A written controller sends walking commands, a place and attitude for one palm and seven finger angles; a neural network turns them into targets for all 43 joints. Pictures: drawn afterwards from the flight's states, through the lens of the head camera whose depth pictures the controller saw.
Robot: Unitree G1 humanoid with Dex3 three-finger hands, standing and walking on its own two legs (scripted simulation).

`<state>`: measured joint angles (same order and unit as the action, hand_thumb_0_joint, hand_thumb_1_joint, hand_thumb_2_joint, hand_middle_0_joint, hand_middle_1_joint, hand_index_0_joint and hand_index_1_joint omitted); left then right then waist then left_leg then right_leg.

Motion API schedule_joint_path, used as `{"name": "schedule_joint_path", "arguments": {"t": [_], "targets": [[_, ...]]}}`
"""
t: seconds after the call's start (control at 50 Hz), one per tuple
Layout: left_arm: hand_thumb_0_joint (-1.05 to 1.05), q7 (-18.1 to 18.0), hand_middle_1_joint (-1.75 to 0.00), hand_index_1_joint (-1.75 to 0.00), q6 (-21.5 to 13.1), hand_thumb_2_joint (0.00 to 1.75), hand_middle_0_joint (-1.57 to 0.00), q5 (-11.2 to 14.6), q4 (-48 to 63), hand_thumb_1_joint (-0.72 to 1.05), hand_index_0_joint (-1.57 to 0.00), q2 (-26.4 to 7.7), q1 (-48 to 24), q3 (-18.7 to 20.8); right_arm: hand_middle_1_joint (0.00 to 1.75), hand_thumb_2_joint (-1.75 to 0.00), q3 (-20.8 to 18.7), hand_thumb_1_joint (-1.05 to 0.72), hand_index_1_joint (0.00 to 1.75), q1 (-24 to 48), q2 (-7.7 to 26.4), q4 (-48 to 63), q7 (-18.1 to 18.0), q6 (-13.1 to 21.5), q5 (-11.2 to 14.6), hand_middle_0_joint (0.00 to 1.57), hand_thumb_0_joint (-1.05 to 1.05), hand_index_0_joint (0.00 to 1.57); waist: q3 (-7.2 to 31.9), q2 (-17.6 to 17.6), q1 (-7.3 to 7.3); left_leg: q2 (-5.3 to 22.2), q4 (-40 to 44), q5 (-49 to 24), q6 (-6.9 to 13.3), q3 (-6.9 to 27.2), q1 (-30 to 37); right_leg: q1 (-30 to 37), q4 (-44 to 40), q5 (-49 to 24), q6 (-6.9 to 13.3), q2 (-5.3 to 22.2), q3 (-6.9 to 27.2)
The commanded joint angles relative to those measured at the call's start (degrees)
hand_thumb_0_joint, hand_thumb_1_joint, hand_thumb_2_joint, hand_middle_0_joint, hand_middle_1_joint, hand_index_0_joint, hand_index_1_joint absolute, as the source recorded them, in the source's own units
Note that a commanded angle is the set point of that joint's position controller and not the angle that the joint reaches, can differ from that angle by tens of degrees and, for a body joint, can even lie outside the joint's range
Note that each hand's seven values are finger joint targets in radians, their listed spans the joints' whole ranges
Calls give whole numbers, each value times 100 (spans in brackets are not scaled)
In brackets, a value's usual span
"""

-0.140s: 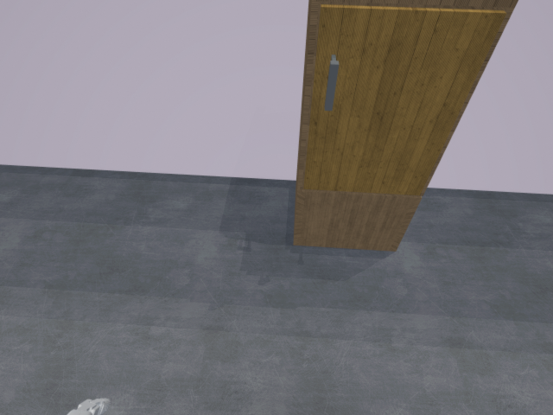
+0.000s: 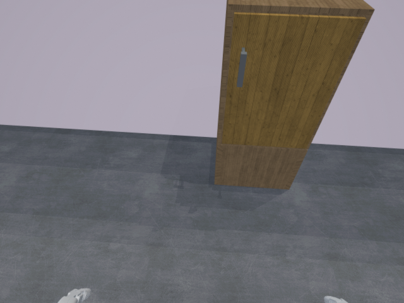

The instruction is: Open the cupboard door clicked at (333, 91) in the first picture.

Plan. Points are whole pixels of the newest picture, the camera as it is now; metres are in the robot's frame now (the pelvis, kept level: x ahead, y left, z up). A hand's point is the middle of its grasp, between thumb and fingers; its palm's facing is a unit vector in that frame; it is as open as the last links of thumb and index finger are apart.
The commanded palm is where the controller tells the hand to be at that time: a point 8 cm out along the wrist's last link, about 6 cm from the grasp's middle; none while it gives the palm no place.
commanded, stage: stand and wait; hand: left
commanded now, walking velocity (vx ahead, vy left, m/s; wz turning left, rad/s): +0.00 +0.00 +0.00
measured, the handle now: (241, 67) +0.88 -0.09 +0.04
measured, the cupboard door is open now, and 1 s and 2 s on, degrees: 0 0 0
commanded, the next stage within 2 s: look at it before walking up in 0.70 s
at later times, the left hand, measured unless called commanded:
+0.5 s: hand out of the picture +0.05 +0.23 -0.15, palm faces -0.02 -0.94 -0.34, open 7.4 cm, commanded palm none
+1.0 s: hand out of the picture +0.05 +0.22 -0.15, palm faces -0.02 -0.94 -0.33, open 7.4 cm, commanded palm none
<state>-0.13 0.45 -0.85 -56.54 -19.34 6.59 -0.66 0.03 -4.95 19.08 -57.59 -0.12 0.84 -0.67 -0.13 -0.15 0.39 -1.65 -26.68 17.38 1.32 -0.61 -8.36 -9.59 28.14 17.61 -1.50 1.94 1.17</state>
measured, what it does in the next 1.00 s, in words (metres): stands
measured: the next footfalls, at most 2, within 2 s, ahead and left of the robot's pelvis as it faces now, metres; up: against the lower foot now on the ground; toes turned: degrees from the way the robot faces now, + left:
none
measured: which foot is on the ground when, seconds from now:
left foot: down 0.00-1.00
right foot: down 0.00-1.00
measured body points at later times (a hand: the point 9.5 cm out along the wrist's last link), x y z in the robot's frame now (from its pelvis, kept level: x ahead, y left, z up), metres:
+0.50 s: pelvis -0.02 -0.02 +0.01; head -0.01 -0.02 +0.46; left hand +0.05 +0.28 -0.13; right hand +0.06 -0.31 -0.13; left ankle -0.03 +0.11 -0.74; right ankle -0.03 -0.14 -0.74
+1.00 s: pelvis -0.03 -0.02 +0.01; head -0.03 -0.02 +0.46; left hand +0.05 +0.27 -0.12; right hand +0.05 -0.31 -0.13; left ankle -0.03 +0.11 -0.74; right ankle -0.03 -0.14 -0.74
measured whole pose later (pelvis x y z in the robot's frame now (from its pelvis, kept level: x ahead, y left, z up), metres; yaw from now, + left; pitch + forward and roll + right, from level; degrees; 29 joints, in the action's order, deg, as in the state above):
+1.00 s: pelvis -0.03 -0.02 +0.01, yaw +0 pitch -2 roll +0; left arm 0.4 -0.3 -0.9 -61.7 -18.9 8.0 -0.2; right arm 0.1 -7.3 18.9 -64.2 0.0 1.0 -0.3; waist -1.0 0.1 0.2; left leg 0.3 -20.8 12.1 -0.5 -0.2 -7.0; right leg -8.2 22.2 12.2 0.1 0.1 0.7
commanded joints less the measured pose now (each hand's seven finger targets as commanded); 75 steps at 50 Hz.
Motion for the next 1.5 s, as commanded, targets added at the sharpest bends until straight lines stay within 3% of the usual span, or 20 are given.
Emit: {"name": "schedule_joint_path", "arguments": {"t": [0.0, 0.26, 0.6, 1.42, 1.48], "targets": [[0, -104, -30, -30, -149, 90, -20, 13, 316, 90, -20, -1204, -165, 280, 30, -90, -263, -90, 30, 294, 1184, 318, -98, 107, -22, 20, 0, 20, 355, 75, -41, 755, 423, -2106, 105, 468, 127, 179, -301, -2064, 336, 458, 337], [0, -84, -30, -30, -191, 90, -20, 21, 105, 90, -20, -1169, -69, 300, 30, -90, -237, -90, 30, 267, 1134, 88, -102, 107, 5, 20, 0, 20, 337, 61, -34, 771, 566, -1773, 55, 468, 187, 268, -601, -1997, 355, 503, 445], [0, -59, -30, -30, -192, 90, -20, 28, -186, 90, -20, -1173, -56, 266, 30, -90, -195, -90, 30, 110, 1175, -249, -79, 100, 12, 20, 0, 20, 51, 50, -26, 796, 874, -1086, 13, 538, 67, 84, -949, -1143, 339, 480, 552], [0, -44, -30, -30, -187, 90, -20, 13, -197, 90, -20, -1181, -46, 282, 30, -90, -220, -90, 30, 59, 1211, -282, -105, 127, 17, 20, 0, 20, 117, -8, -42, 892, 865, -1464, -11, 470, 315, 36, -930, -1662, 344, 428, 610], [0, -72, -30, -30, 4, 90, -20, 15, -159, 90, -20, -582, 291, 221, 30, -90, -147, -90, 30, -331, 566, -252, -140, 16, 9, 20, 0, 20, 133, -1, -62, 952, 540, -1570, -106, 177, 292, -214, -510, -2035, 273, 369, 652]]}}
